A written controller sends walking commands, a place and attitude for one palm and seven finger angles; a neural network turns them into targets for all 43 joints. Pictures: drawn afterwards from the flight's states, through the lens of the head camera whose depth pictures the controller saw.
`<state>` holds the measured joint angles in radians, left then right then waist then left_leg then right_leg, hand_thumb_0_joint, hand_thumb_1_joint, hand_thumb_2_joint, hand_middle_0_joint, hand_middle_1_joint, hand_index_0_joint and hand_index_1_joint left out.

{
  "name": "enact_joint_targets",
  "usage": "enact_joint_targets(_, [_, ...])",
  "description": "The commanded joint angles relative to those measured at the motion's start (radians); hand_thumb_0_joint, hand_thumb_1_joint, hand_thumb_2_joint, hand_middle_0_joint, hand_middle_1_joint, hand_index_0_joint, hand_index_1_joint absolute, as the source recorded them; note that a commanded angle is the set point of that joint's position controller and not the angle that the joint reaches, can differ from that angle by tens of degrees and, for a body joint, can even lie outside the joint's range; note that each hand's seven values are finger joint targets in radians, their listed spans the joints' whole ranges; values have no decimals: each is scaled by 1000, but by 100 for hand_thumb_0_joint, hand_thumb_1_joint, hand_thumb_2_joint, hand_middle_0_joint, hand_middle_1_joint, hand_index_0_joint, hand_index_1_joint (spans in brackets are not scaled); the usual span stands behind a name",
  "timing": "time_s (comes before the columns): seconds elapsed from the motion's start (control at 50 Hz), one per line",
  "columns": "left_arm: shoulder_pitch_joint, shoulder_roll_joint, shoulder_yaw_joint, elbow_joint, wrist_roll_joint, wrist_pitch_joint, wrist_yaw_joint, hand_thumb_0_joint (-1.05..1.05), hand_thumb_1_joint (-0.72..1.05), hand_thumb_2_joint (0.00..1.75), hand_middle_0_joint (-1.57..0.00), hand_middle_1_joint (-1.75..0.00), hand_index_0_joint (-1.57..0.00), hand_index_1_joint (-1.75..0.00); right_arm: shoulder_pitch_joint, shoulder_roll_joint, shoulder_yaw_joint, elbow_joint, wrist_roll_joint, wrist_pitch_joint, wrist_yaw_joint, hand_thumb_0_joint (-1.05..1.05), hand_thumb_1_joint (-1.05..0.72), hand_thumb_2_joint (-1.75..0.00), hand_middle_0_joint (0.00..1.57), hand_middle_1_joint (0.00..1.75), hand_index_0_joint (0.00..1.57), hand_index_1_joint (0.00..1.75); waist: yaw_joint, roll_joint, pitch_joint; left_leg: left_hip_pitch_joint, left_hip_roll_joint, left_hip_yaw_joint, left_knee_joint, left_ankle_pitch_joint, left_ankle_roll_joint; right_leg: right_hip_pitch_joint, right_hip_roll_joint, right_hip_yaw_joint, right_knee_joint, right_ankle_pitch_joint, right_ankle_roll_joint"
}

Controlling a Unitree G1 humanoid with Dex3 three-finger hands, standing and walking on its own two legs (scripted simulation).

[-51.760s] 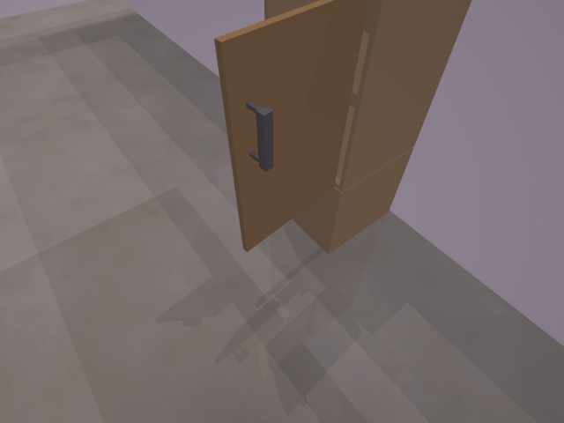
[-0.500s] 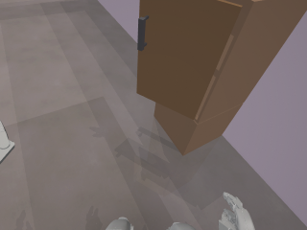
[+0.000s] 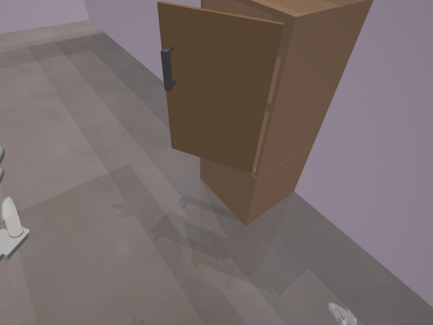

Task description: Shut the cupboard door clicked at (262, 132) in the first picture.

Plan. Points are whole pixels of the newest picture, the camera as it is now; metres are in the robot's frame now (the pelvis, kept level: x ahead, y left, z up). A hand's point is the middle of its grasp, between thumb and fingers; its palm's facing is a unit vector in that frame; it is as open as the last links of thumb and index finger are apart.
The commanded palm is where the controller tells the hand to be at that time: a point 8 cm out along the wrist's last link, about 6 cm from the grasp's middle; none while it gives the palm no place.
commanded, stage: stop stepping back and stand still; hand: left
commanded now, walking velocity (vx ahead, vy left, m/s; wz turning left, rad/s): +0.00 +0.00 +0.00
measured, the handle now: (170, 68) +0.89 +0.16 +0.06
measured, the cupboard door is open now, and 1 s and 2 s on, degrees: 31 31 31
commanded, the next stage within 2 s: let the arm hang, fingers relaxed in 0.62 s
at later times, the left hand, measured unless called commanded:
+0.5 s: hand (30, 222) +0.22 +0.26 +0.16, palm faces +0.40 -0.81 -0.43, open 7.4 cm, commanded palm +0.16 +0.30 +0.18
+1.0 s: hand out of the picture +0.07 +0.18 -0.17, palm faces -0.03 -0.99 -0.16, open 7.4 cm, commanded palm none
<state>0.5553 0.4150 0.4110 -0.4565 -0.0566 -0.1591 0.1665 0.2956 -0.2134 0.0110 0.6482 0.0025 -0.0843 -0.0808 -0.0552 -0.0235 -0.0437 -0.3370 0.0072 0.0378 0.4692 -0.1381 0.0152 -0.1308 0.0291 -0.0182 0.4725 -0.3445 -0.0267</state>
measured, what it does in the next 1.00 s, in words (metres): stands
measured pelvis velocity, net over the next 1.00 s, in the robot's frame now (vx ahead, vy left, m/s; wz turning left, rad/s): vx -0.01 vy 0.01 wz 0.01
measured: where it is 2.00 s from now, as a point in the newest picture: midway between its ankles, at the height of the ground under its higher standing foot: outside the picture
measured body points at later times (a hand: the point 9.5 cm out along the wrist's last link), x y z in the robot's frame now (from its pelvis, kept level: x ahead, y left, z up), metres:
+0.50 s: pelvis +0.02 +0.00 +0.00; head +0.01 +0.01 +0.45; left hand +0.20 +0.30 +0.19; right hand +0.19 -0.23 -0.07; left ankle +0.07 +0.11 -0.74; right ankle -0.06 -0.10 -0.74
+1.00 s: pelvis -0.01 +0.01 -0.01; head +0.00 +0.02 +0.44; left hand +0.07 +0.23 -0.15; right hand +0.08 -0.25 -0.13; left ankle +0.07 +0.11 -0.74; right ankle -0.06 -0.10 -0.74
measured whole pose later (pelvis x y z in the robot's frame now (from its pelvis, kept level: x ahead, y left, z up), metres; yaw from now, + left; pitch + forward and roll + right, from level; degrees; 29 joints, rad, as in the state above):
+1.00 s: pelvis -0.01 +0.01 -0.01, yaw +1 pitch -2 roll -1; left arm 0.28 0.18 -0.03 0.80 0.01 0.08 0.01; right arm 0.21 -0.25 0.02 0.85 -0.03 0.03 0.00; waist -0.05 -0.01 0.04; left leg -0.37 0.00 0.03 0.58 -0.18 0.03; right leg -0.16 0.02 -0.04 0.58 -0.39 -0.02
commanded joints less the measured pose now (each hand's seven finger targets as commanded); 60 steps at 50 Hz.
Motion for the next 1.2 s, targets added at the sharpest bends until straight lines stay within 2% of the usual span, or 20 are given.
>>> enact_joint_targets(0.0, [18, 192, 149, -221, -6, -84, 25, 0, 90, 90, -20, -30, -20, -30, -134, -108, -47, -164, 0, -45, -1, 0, -90, -90, 20, 30, 20, 30, 38, 90, -32, 42, 64, -77, -60, -205, -7, -78, -94, 99, -171, -44, -31])
enact_joint_targets(0.04, [25, 184, 142, -197, -14, -79, 26, 0, 90, 90, -20, -30, -20, -30, -124, -104, -47, -155, 1, -34, 1, 0, -90, -90, 20, 30, 20, 30, 33, 19, -27, 78, 62, -60, 32, -96, -8, -128, -154, 168, -196, 18, -51])
enact_joint_targets(0.06, [-2, 177, 131, -194, -13, -78, 27, 0, 90, 90, -20, -30, -20, -30, -123, -108, -47, -152, 4, -32, 1, 0, -90, -90, 20, 30, 20, 30, 31, 25, -25, 89, 65, -58, 49, -51, -6, -138, -161, 169, -179, 82, -49])
enact_joint_targets(0.12, [-56, 194, 127, -173, -8, -73, 28, 0, 90, 90, -20, -30, -20, -30, -133, -116, -45, -147, 6, -33, -9, 0, -90, -90, 20, 30, 20, 30, 36, 66, -49, 158, 86, -64, 37, 101, 2, -130, -120, 109, -109, 268, -8])
enact_joint_targets(0.16, [-82, 180, 101, -155, -3, -67, 23, 0, 90, 90, -20, -30, -20, -30, -138, -110, -39, -148, 9, -29, -11, 0, -90, -90, 20, 30, 20, 30, 39, 56, -42, 170, 99, -71, 20, 149, 13, -126, -95, 81, -95, 288, 16])
enact_joint_targets(0.26, [-121, 175, 81, -189, 0, -72, 14, 0, 90, 90, -20, -30, -20, -30, -156, -106, -34, -161, 13, -29, -8, 0, -90, -90, 20, 30, 20, 30, 43, 67, -28, 162, 91, -65, 18, 124, 14, -121, -99, 87, -113, 279, 19])
enact_joint_targets(0.32, [-105, 205, 116, -213, -4, -75, 15, 0, 90, 90, -20, -30, -20, -30, -158, -109, -36, -171, 11, -27, -6, 0, -90, -90, 20, 30, 20, 30, 47, 90, -46, 168, 87, -68, 6, 110, 9, -113, -96, 84, -115, 255, 13])
enact_joint_targets(0.48, [-22, 187, 124, -197, -15, -72, 12, 0, 90, 90, -20, -30, -20, -30, -144, -105, -31, -189, 13, -10, -7, 0, -90, -90, 20, 30, 20, 30, 47, 98, -94, 177, 104, -73, -10, 215, 11, -60, -76, 58, -90, 325, 21])
enact_joint_targets(0.68, [-43, 188, 108, -214, -10, -66, 15, 0, 90, 90, -20, -30, -20, -30, -153, -109, -31, -191, 14, -14, -11, 0, -90, -90, 20, 30, 20, 30, 47, 108, -76, 169, 103, -81, -43, 125, 13, -72, -73, 52, -111, 243, 21])
enact_joint_targets(0.7, [-116, 2, -328, 514, 37, 82, -118, 0, 90, 90, -20, -30, -20, -30, -244, -286, -57, -62, 41, -76, 78, 0, -90, -90, 20, 30, 20, 30, 32, 103, 28, 94, 121, -84, 112, 351, 23, -154, -134, -24, 40, 367, -1])
enact_joint_targets(0.72, [-131, -25, -311, 566, 55, 159, -141, 0, 90, 90, -20, -30, -20, -30, -152, -254, -88, -6, 14, -41, 82, 0, -90, -90, 20, 30, 20, 30, 35, 64, -57, 152, 128, -69, 110, 340, 13, -167, -127, 35, 9, 293, -9])
enact_joint_targets(0.76, [-174, -33, -325, 652, 64, 170, -158, 0, 90, 90, -20, -30, -20, -30, -110, -240, -63, 0, -3, 7, 77, 0, -90, -90, 20, 30, 20, 30, 50, 15, -40, 77, 146, -123, 72, 228, 49, -152, -99, 15, 44, 131, -13])
enact_joint_targets(0.78, [-195, -25, -332, 704, 66, 168, -161, 0, 90, 90, -20, -30, -20, -30, -123, -237, -52, 1, -7, 22, 75, 0, -90, -90, 20, 30, 20, 30, 56, -48, -26, 49, 143, -143, 62, 194, 58, -139, -93, 20, 39, 102, -17])
enact_joint_targets(0.82, [-236, -23, -347, 830, 70, 168, -160, 0, 90, 90, -20, -30, -20, -30, -128, -215, -39, 18, -15, 45, 73, 0, -90, -90, 20, 30, 20, 30, 54, -135, 0, 45, 117, -149, 65, 152, 49, -143, -109, 55, 2, 90, -34])
enact_joint_targets(0.88, [-282, -43, -373, 1018, 67, 183, -148, 0, 90, 90, -20, -30, -20, -30, -117, -168, -23, 78, -26, 86, 70, 0, -90, -90, 20, 30, 20, 30, 41, -102, 64, 68, 69, -124, 62, 19, 27, -198, -143, 104, -75, -5, -57])
enact_joint_targets(0.94, [-285, -50, -378, 1182, 69, 179, -144, 0, 90, 90, -20, -30, -20, -30, -78, -146, -23, 155, -32, 98, 67, 0, -90, -90, 20, 30, 20, 30, 32, 58, 59, 113, 76, -135, 14, 27, 22, -181, -126, 104, -85, -11, -56])
enact_joint_targets(1.0, [-210, -97, -369, 1326, 68, 174, -143, 0, 90, 90, -20, -30, -20, -30, -63, -120, -25, 228, -31, 97, 55, 0, -90, -90, 20, 30, 20, 30, 56, 193, 59, 73, 91, -165, -88, -80, 32, -98, -94, 82, -83, 9, -40])
enact_joint_targets(1.1, [-139, -129, -379, 1478, 67, 165, -146, 0, 90, 90, -20, -30, -20, -30, -10, -95, -34, 320, -21, 97, 43, 0, -90, -90, 20, 30, 20, 30, 58, 181, 61, 102, 98, -167, -136, -143, 34, -74, -93, 78, -132, 33, -44])
enact_joint_targets(1.14, [-126, -136, -384, 1519, 67, 160, -144, 0, 90, 90, -20, -30, -20, -30, 13, -92, -38, 346, -17, 97, 40, 0, -90, -90, 20, 30, 20, 30, 51, 96, 78, 128, 98, -157, -124, -113, 33, -95, -101, 82, -159, 32, -46])
enact_joint_targets(1.18, [-119, -144, -390, 1548, 66, 157, -141, 0, 90, 90, -20, -30, -20, -30, 33, -87, -40, 376, -16, 100, 39, 0, -90, -90, 20, 30, 20, 30, 45, 60, 104, 141, 96, -148, -122, -126, 30, -125, -104, 87, -178, 1, -47])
